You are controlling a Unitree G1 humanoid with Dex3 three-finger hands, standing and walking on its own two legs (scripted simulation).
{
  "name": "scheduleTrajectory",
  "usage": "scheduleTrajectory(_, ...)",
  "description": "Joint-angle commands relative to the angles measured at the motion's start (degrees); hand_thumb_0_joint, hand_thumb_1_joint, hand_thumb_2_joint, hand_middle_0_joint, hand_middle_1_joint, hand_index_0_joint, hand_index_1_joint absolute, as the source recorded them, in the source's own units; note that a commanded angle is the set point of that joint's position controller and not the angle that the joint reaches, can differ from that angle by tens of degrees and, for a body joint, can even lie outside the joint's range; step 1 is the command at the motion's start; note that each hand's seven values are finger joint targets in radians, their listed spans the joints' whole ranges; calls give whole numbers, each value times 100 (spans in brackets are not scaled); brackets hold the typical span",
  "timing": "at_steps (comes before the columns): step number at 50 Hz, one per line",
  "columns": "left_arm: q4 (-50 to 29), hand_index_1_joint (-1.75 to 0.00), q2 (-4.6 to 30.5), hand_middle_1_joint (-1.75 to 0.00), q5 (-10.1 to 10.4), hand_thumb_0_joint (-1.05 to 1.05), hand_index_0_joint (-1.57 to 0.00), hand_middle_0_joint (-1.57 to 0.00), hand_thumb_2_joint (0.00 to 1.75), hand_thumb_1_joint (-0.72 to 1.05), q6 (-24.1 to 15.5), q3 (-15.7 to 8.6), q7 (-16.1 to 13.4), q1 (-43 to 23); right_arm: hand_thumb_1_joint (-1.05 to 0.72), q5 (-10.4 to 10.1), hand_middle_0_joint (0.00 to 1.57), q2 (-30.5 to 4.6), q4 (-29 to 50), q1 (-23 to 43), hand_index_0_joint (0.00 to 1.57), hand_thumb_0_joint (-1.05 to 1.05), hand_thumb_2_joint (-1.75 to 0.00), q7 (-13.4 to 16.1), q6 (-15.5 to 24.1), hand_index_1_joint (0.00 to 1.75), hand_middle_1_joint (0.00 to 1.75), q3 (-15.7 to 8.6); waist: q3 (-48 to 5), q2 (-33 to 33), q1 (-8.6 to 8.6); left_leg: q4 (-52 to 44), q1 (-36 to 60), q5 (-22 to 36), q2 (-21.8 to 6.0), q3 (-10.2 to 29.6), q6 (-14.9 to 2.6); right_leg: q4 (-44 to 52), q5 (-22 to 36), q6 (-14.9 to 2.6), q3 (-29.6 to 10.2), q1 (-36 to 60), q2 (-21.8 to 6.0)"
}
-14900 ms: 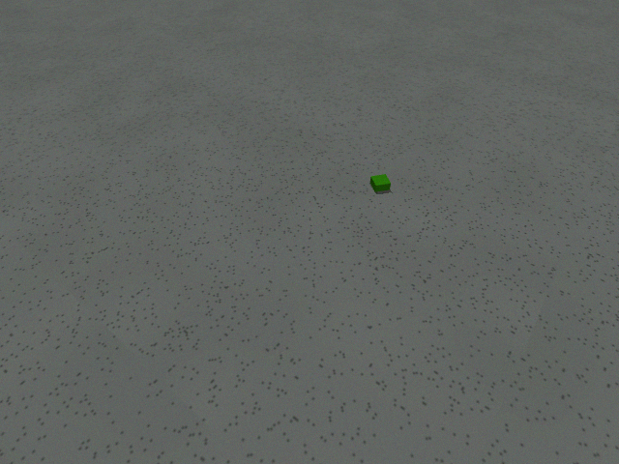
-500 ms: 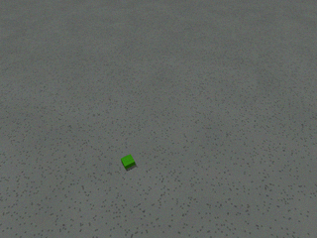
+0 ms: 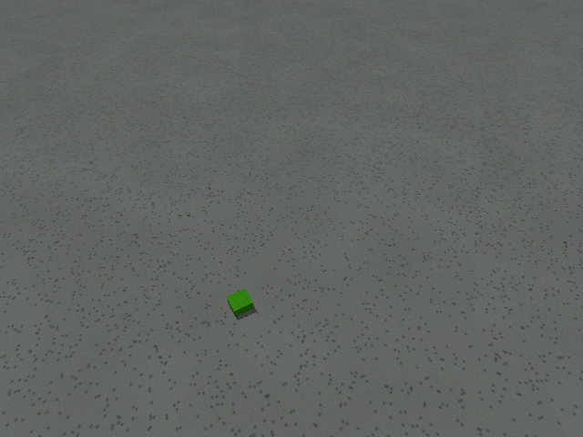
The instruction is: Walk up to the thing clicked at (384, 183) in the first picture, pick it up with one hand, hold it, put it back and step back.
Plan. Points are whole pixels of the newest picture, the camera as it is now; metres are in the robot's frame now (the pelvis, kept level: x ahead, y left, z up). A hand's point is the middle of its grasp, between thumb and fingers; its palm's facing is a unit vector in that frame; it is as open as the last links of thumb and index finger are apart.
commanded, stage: walk up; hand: left
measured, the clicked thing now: (240, 302) +0.77 +0.24 -0.76
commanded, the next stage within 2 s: none
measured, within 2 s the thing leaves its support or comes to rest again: neither
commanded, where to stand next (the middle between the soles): +0.37 +0.02 m, yaw -3 degrees
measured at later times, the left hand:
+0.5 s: hand (90, 429) +0.19 +0.34 -0.15, palm faces -0.11 -0.93 -0.34, open 7.4 cm
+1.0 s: hand (163, 313) +0.39 +0.28 -0.17, palm faces -0.11 -0.93 -0.35, open 7.4 cm
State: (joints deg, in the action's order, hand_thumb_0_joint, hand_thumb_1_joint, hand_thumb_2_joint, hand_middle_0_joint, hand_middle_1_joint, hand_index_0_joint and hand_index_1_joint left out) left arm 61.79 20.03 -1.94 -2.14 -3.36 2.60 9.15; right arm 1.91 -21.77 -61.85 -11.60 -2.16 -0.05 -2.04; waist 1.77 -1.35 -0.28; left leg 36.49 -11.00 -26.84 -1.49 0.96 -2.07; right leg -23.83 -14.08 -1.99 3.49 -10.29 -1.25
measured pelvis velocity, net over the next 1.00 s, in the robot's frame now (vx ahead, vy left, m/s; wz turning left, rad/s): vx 0.29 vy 0.03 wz -0.09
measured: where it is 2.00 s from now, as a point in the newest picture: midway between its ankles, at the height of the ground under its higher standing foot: outside the picture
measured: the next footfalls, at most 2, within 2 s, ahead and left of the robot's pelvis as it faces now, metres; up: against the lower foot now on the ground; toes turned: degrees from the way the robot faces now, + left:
left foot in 0.18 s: +0.12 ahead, +0.17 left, +0.00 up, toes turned +3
right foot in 0.62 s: +0.31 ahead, -0.10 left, +0.00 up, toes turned -6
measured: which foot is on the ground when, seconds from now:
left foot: up 0.00-0.16, down 0.18-0.68, up 0.70-0.98, down 1.00-1.00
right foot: down 0.00-0.18, up 0.20-0.60, down 0.62-1.00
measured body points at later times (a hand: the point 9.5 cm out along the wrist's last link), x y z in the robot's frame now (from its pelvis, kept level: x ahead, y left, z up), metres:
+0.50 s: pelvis +0.12 +0.06 +0.00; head +0.13 +0.07 +0.45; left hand +0.19 +0.39 -0.13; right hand +0.11 -0.26 -0.12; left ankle +0.08 +0.17 -0.74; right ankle +0.22 -0.10 -0.70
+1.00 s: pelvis +0.29 +0.03 -0.02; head +0.33 +0.03 +0.42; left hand +0.40 +0.33 -0.14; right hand +0.34 -0.29 -0.13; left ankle +0.38 +0.15 -0.74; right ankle +0.27 -0.09 -0.74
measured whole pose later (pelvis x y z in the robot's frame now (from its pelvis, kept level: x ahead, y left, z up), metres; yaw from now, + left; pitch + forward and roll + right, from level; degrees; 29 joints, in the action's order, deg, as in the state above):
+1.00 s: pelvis +0.29 +0.03 -0.02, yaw -5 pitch -3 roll -1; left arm 47.5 21.4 -0.1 -0.8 -1.1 0.6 12.5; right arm -0.2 -23.2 -48.5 -13.7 0.3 2.4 -2.8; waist 8.5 -0.5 -0.7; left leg 37.8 -22.6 -10.5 -1.5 -0.7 0.2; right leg -37.7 -20.8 -0.1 1.2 -14.1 -0.9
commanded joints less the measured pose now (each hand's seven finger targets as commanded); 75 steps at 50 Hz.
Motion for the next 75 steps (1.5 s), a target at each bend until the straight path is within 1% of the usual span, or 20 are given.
scheduleTrajectory(1,-510,-30,1909,-30,-18,0,-20,-20,90,90,-155,-500,-130,409,-90,51,20,-1218,780,571,20,0,-90,-41,267,30,30,-390,472,796,-399,799,-2139,-41,-446,276,-60,1631,-2002,-1179,-2479,870,-1881)
scheduleTrajectory(7,-1218,-30,1651,-30,-1,0,-20,-20,90,90,-43,-395,-25,-832,-90,29,20,-1170,352,-1591,20,0,-90,-107,274,30,30,-671,-20,595,911,-807,1418,1430,-112,-423,78,20,-2182,-477,-591,-1934,-740)
scheduleTrajectory(9,-1348,-30,806,-30,27,0,-20,-20,90,90,35,-145,-65,-319,-90,201,20,-1811,234,-2468,20,0,-90,56,324,30,30,-856,72,-2037,1147,-2216,1937,-1091,-1244,2092,46,-3515,-2392,-176,-420,-3640,736)
scheduleTrajectory(11,-1151,-30,1486,-30,105,0,-20,-20,90,90,102,-269,-102,219,-90,81,20,-2155,984,-572,20,0,-90,130,392,30,30,-819,598,-776,322,-3194,-131,-2544,-2060,3399,-373,-4039,-1203,-139,-1510,-2856,237)
scheduleTrajectory(14,-773,-30,1770,-30,144,0,-20,-20,90,90,103,-348,-39,970,-90,-18,20,-1758,1252,-41,20,0,-90,119,481,30,30,-674,570,-744,-125,-2918,10,-1655,-1580,2053,-531,-3895,-447,-3,-1250,-2469,-91)
scheduleTrajectory(26,-1426,-30,1290,-30,84,0,-20,-20,90,90,-40,-209,178,-107,-90,-95,20,-1624,1510,-894,20,0,-90,83,569,30,30,-603,680,-468,307,-2187,418,1810,-1242,68,-856,-1184,415,115,-361,-1619,-258)
scheduleTrajectory(31,-1296,-30,1329,-30,103,0,-20,-20,90,90,-156,-326,75,676,-90,-120,20,-1470,1734,-1014,20,0,-90,110,429,30,30,-536,-78,44,-91,-195,401,3667,-928,-268,-602,-328,380,-116,101,185,205)
scheduleTrajectory(32,-1178,-30,1567,-30,92,0,-20,-20,90,90,-196,-442,11,1318,-90,-148,20,-1256,1792,-1147,20,0,-90,114,428,30,30,-442,-571,569,-390,985,12,3366,-657,-430,-440,-232,368,-255,-151,1135,64)
scheduleTrajectory(34,-1202,-30,2286,-30,169,0,-20,-20,90,90,-209,-618,-70,1846,-90,-241,20,-1184,1937,-1182,20,0,-90,163,402,30,30,-369,-798,1926,-607,3023,-2142,-383,426,-379,-49,570,729,-1413,-4003,2178,-2111)
scheduleTrajectory(35,-1336,-30,2248,-30,218,0,-20,-20,90,90,-187,-604,-102,1575,-90,-174,20,-1433,1843,-1059,20,0,-90,228,377,30,30,-414,-459,1480,-527,3303,-2174,-674,82,96,-12,473,1020,-1714,-4119,1636,-2329)
scheduleTrajectory(38,-1603,-30,1685,-30,291,0,-20,-20,90,90,-176,-411,-200,855,-90,-273,20,-1190,1644,-1161,20,0,-90,188,351,30,30,-400,-29,804,-61,3135,-1802,-20,-185,391,38,250,2253,-1258,-1905,577,-1475)
scheduleTrajectory(43,-1822,-30,1430,-30,117,0,-20,-20,90,90,-175,-210,-302,442,-90,-241,20,-849,1588,-1072,20,0,-90,204,285,30,30,-307,158,947,68,1528,-1033,711,-36,-158,337,-44,4410,-1167,-588,-537,-975)
scheduleTrajectory(49,-1896,-30,1485,-30,297,0,-20,-20,90,90,143,-149,-338,52,-90,-151,20,-993,1340,-1051,20,0,-90,344,358,30,30,-405,-516,661,272,-670,263,2726,267,-396,159,-1715,2515,-645,-632,-711,-807)
scheduleTrajectory(51,-1918,-30,1069,-30,416,0,-20,-20,90,90,267,-56,-351,338,-90,-46,20,-1799,1520,-847,20,0,-90,388,356,30,30,-563,-675,-950,166,-1186,483,4833,-1469,1785,-482,-3007,-254,11,-362,-1420,202)
scheduleTrajectory(53,-1630,-30,1307,-30,390,0,-20,-20,90,90,475,-101,-465,807,-90,-165,20,-1910,1702,-280,20,0,-90,409,309,30,30,-544,-787,-929,-14,-1221,195,4669,-2247,2712,-1504,-4278,-2356,39,-999,-1226,305)
scheduleTrajectory(57,-1389,-30,1391,-30,341,0,-20,-20,90,90,473,-193,-397,542,-90,-143,20,-1608,1725,101,20,0,-90,452,226,30,30,-448,-448,-928,-57,-1053,-513,4053,-1367,1230,-1004,-4500,-1864,6,-1143,-1206,352)
scheduleTrajectory(66,-969,-30,1120,-30,153,0,-20,-20,90,90,213,-220,-380,1017,-90,-93,20,-1493,1799,374,20,0,-90,290,-32,30,30,-402,-826,-841,-219,-57,-324,3171,-1070,890,-855,-471,-544,139,-120,-29,230)
scheduleTrajectory(68,-1135,-30,1582,-30,-13,0,-20,-20,90,90,86,-311,-421,646,-90,-252,20,-992,1818,339,20,0,-90,254,-74,30,30,-242,-409,420,-81,927,-1426,2287,-366,398,-194,201,17,-212,-1888,115,-751)
scheduleTrajectory(70,-1374,-30,2391,-30,-42,0,-20,-20,90,90,60,-408,-403,65,-90,-207,20,-1245,1802,705,20,0,-90,371,-86,30,30,-343,0,1378,-212,1889,-1364,-781,280,684,123,410,758,-1435,-3519,-1190,-2344)
scheduleTrajectory(75,-1267,-30,1561,-30,24,0,-20,-20,90,90,-30,-297,-413,148,-90,-283,20,-995,1461,320,20,0,-90,297,24,30,30,-251,7,1248,-95,1415,-1609,263,412,383,70,-488,3328,-637,-1331,351,-1071)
